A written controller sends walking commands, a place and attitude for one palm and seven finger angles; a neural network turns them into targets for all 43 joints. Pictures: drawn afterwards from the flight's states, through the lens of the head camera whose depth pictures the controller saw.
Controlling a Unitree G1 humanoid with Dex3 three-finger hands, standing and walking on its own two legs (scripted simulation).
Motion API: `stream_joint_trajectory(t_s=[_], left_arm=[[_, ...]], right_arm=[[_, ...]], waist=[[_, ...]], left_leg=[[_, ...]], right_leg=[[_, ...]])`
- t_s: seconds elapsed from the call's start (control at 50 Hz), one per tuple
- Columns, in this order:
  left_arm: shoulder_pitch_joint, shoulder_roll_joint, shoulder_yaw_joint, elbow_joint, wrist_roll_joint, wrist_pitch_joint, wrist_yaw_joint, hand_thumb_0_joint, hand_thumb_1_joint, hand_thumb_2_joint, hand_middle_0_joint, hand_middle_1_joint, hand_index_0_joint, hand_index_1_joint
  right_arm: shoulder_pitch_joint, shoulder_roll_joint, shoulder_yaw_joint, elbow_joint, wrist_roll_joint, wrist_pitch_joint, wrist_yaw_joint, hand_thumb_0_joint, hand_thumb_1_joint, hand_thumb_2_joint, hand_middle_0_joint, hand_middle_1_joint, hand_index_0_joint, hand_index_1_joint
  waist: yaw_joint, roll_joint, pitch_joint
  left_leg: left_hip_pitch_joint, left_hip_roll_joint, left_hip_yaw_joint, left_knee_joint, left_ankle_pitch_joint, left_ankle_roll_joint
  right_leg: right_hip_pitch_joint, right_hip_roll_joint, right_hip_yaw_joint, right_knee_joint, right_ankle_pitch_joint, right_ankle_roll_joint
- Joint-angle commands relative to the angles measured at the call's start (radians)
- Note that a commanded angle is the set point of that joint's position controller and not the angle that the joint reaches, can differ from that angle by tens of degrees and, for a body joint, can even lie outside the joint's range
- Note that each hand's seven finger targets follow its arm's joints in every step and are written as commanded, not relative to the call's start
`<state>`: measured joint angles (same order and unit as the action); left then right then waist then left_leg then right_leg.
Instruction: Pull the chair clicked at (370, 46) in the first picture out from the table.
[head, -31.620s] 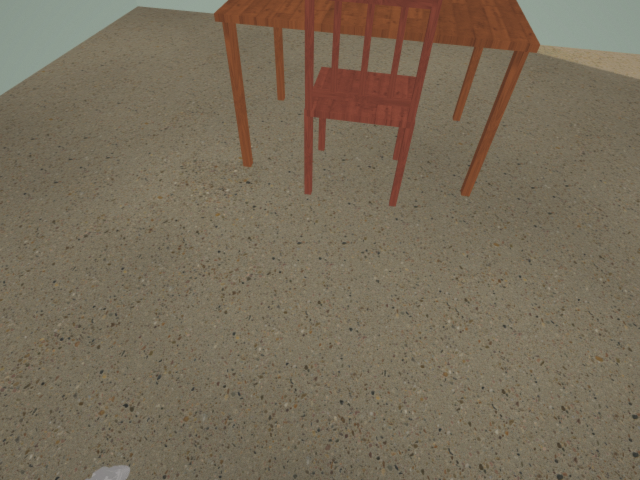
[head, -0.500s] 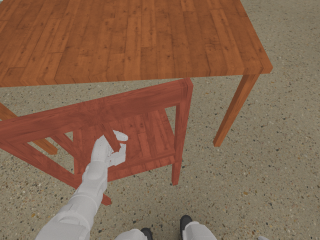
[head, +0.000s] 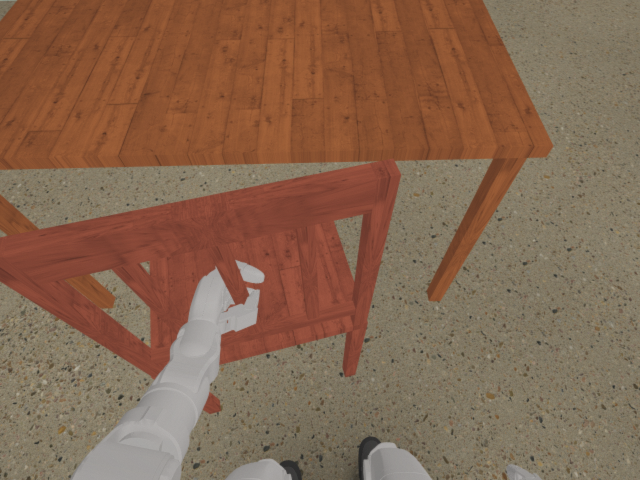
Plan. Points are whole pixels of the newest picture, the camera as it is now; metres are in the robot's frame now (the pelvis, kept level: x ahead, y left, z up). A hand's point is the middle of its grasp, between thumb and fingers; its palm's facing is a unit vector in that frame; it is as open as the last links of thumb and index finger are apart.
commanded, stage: step backward, pulling the chair out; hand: left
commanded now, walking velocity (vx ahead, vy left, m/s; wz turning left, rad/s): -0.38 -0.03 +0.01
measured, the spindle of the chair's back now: (239, 293) +0.37 +0.13 -0.08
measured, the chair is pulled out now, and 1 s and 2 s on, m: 0.14 0.17 0.21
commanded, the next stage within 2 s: stop walking, hand still on the chair in 0.72 s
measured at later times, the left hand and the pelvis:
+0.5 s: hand (250, 310) +0.34 +0.11 -0.06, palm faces -0.03 -0.98 -0.19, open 5.2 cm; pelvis -0.02 +0.00 +0.00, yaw +1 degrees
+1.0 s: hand (245, 326) +0.31 +0.12 -0.06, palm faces -0.05 -0.98 -0.18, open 5.3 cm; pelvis -0.03 +0.01 +0.01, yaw -1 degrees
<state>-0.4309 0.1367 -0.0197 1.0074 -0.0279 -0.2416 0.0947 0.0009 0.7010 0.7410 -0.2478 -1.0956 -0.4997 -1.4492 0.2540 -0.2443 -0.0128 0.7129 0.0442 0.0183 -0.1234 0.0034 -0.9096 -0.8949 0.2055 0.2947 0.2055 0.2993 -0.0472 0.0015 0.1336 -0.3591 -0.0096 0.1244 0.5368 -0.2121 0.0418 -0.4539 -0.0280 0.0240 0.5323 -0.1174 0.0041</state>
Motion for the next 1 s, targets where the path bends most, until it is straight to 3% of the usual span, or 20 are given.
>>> stream_joint_trajectory(t_s=[0.0,0.06,0.14,0.22,0.28,0.32,0.36,0.4,0.44,0.48,0.54,0.6,0.68,0.74,0.78,0.82,0.86,0.9,0.94,0.98], left_arm=[[-0.354,0.16,0.018,-0.217,0.021,-0.051,0.022,0.0,0.9,0.9,-0.5,-1.45,-0.5,-1.45],[-0.342,0.208,0.056,-0.197,0.021,-0.051,0.027,0.0,0.9,0.9,-0.5,-1.45,-0.5,-1.45],[-0.328,0.216,0.051,-0.156,0.021,-0.066,0.027,0.0,0.9,0.9,-0.5,-1.45,-0.5,-1.45],[-0.322,0.217,0.062,-0.139,0.032,-0.044,0.023,0.0,0.9,0.9,-0.5,-1.45,-0.5,-1.45],[-0.312,0.214,0.06,-0.154,0.024,-0.024,0.025,0.0,0.9,0.9,-0.5,-1.45,-0.5,-1.45],[-0.314,0.176,0.037,-0.2,0.025,-0.023,0.02,0.0,0.9,0.9,-0.5,-1.45,-0.5,-1.45],[-0.315,0.153,0.028,-0.234,0.016,-0.016,0.014,0.0,0.9,0.9,-0.5,-1.45,-0.5,-1.45],[-0.362,0.118,-0.003,-0.285,0.021,-0.011,0.006,0.0,0.9,0.9,-0.5,-1.45,-0.5,-1.45],[-0.325,0.131,0.013,-0.276,0.024,-0.003,0.01,0.0,0.9,0.9,-0.5,-1.45,-0.5,-1.45],[-0.28,0.158,0.04,-0.263,0.021,0.007,0.01,0.0,0.9,0.9,-0.5,-1.45,-0.5,-1.45],[-0.282,0.185,0.051,-0.256,0.011,0.003,0.009,0.0,0.9,0.9,-0.5,-1.45,-0.5,-1.45],[-0.26,0.18,0.049,-0.206,0.021,0.034,0.009,0.0,0.9,0.9,-0.5,-1.45,-0.5,-1.45],[-0.197,0.164,0.047,-0.247,0.014,0.056,0.01,0.0,0.9,0.9,-0.5,-1.45,-0.5,-1.45],[-0.194,0.112,0.009,-0.36,0.01,0.054,-0.006,0.0,0.9,0.9,-0.5,-1.45,-0.5,-1.45],[-0.228,0.09,-0.008,-0.44,0.014,0.044,-0.015,0.0,0.9,0.9,-0.5,-1.45,-0.5,-1.45],[-0.479,0.111,-0.016,-0.569,0.013,0.035,-0.007,0.0,0.9,0.9,-0.5,-1.45,-0.5,-1.45],[-0.344,0.143,0.031,-0.495,0.023,0.048,0.006,0.0,0.9,0.9,-0.5,-1.45,-0.5,-1.45],[-0.238,0.121,0.012,-0.482,0.028,0.052,-0.006,0.0,0.9,0.9,-0.5,-1.45,-0.5,-1.45],[-0.228,0.146,0.027,-0.493,0.025,0.044,-0.01,0.0,0.9,0.9,-0.5,-1.45,-0.5,-1.45],[-0.186,0.173,0.061,-0.453,0.008,0.067,-0.009,0.0,0.9,0.9,-0.5,-1.45,-0.5,-1.45]], right_arm=[[0.012,-0.133,-0.041,-0.093,-0.01,-0.025,-0.006,0.0,-0.9,-0.9,0.2,0.3,0.2,0.3],[0.023,-0.138,-0.051,-0.083,-0.008,-0.027,-0.013,0.0,-0.9,-0.9,0.2,0.3,0.2,0.3],[0.076,-0.117,-0.056,-0.05,-0.004,-0.043,-0.004,0.0,-0.9,-0.9,0.2,0.3,0.2,0.3],[0.047,-0.126,-0.047,-0.04,0.0,-0.046,0.009,0.0,-0.9,-0.9,0.2,0.3,0.2,0.3],[0.044,-0.149,-0.043,-0.04,0.002,-0.04,0.005,0.0,-0.9,-0.9,0.2,0.3,0.2,0.3],[0.028,-0.166,-0.052,-0.075,-0.005,-0.03,-0.001,0.0,-0.9,-0.9,0.2,0.3,0.2,0.3],[0.04,-0.151,-0.061,-0.092,-0.004,-0.013,0.009,0.0,-0.9,-0.9,0.2,0.3,0.2,0.3],[0.005,-0.134,-0.049,-0.122,-0.02,0.003,0.006,0.0,-0.9,-0.9,0.2,0.3,0.2,0.3],[0.009,-0.138,-0.052,-0.129,-0.024,0.017,0.01,0.0,-0.9,-0.9,0.2,0.3,0.2,0.3],[0.021,-0.135,-0.058,-0.134,-0.02,0.031,0.01,0.0,-0.9,-0.9,0.2,0.3,0.2,0.3],[0.054,-0.123,-0.064,-0.116,-0.01,0.034,0.006,0.0,-0.9,-0.9,0.2,0.3,0.2,0.3],[0.034,-0.121,-0.053,-0.111,-0.005,0.031,0.013,0.0,-0.9,-0.9,0.2,0.3,0.2,0.3],[0.029,-0.128,-0.028,-0.113,0.001,0.037,0.013,0.0,-0.9,-0.9,0.2,0.3,0.2,0.3],[-0.005,-0.159,-0.047,-0.171,-0.017,0.055,0.001,0.0,-0.9,-0.9,0.2,0.3,0.2,0.3],[-0.031,-0.12,-0.037,-0.193,-0.042,0.06,0.023,0.0,-0.9,-0.9,0.2,0.3,0.2,0.3],[-0.051,-0.095,-0.028,-0.173,-0.039,0.039,0.034,0.0,-0.9,-0.9,0.2,0.3,0.2,0.3],[0.018,-0.118,-0.049,-0.153,-0.028,0.022,0.043,0.0,-0.9,-0.9,0.2,0.3,0.2,0.3],[0.048,-0.131,-0.053,-0.15,-0.02,0.019,0.053,0.0,-0.9,-0.9,0.2,0.3,0.2,0.3],[0.016,-0.123,-0.044,-0.166,-0.012,0.013,0.038,0.0,-0.9,-0.9,0.2,0.3,0.2,0.3],[-0.022,-0.125,-0.042,-0.17,-0.003,0.009,0.017,0.0,-0.9,-0.9,0.2,0.3,0.2,0.3]], waist=[[0.014,0.125,-0.377],[0.015,0.035,-0.366],[0.0,-0.147,-0.411],[0.008,-0.107,-0.468],[-0.011,-0.029,-0.454],[0.002,0.109,-0.425],[0.01,0.081,-0.465],[0.005,0.19,-0.428],[0.011,0.192,-0.4],[0.011,0.067,-0.411],[0.0,-0.133,-0.466],[0.027,-0.101,-0.464],[-0.006,-0.065,-0.5],[0.009,0.172,-0.441],[0.017,0.309,-0.403],[0.014,0.249,-0.348],[0.013,0.127,-0.409],[0.014,0.06,-0.508],[0.007,-0.021,-0.518],[0.022,-0.075,-0.501]], left_leg=[[0.09,0.235,-0.198,-0.135,0.167,0.01],[0.039,0.186,-0.171,-0.073,-0.001,-0.015],[0.146,0.026,-0.095,0.155,-0.252,-0.059],[0.07,0.021,-0.172,0.228,-0.282,-0.064],[0.117,0.07,-0.208,-0.044,-0.088,-0.049],[0.13,0.186,-0.305,-0.12,0.264,-0.003],[0.165,0.226,-0.262,-0.115,0.342,0.008],[0.133,0.235,-0.249,-0.121,0.373,0.0],[0.103,0.232,-0.232,-0.092,0.391,-0.017],[0.07,0.205,-0.214,-0.036,0.285,-0.042],[0.085,0.045,-0.127,0.168,-0.235,-0.085],[0.023,0.029,-0.191,0.34,-0.394,-0.076],[0.118,0.055,-0.165,-0.016,-0.201,-0.072],[0.109,0.251,-0.313,-0.159,0.247,0.021],[0.113,0.314,-0.316,-0.219,0.333,0.062],[0.238,0.331,-0.301,-0.132,0.578,0.075],[0.452,0.299,-0.249,0.029,0.823,0.02],[0.391,0.24,-0.195,0.189,0.826,-0.032],[0.146,0.161,-0.139,0.212,0.338,-0.071],[0.026,0.115,-0.161,0.127,-0.042,-0.073]], right_leg=[[0.192,-0.03,0.018,0.055,-0.016,-0.026],[0.195,-0.077,0.083,0.0,0.023,-0.052],[0.105,-0.251,0.262,-0.274,-0.069,-0.097],[0.269,-0.305,0.229,-0.217,0.218,-0.13],[0.285,-0.218,0.105,-0.097,0.283,-0.076],[0.235,-0.058,-0.001,0.031,0.208,0.002],[0.272,-0.028,-0.005,0.036,0.147,0.01],[0.265,-0.039,-0.009,0.099,0.123,-0.007],[0.287,-0.055,0.008,0.085,0.175,-0.027],[0.335,-0.101,0.053,0.044,0.331,-0.049],[0.329,-0.272,0.224,-0.177,0.353,-0.12],[0.337,-0.348,0.259,-0.241,0.274,-0.156],[0.374,-0.252,0.091,-0.127,0.359,-0.094],[0.288,-0.019,-0.048,0.092,0.156,0.016],[0.196,0.02,-0.041,0.276,-0.199,0.007],[0.088,0.012,-0.012,0.267,-0.3,-0.019],[0.124,-0.012,-0.032,-0.003,-0.067,-0.028],[0.384,-0.069,-0.01,-0.145,0.464,-0.069],[0.619,-0.199,0.104,-0.041,0.917,-0.144],[0.685,-0.253,0.113,0.017,1.023,-0.133]])
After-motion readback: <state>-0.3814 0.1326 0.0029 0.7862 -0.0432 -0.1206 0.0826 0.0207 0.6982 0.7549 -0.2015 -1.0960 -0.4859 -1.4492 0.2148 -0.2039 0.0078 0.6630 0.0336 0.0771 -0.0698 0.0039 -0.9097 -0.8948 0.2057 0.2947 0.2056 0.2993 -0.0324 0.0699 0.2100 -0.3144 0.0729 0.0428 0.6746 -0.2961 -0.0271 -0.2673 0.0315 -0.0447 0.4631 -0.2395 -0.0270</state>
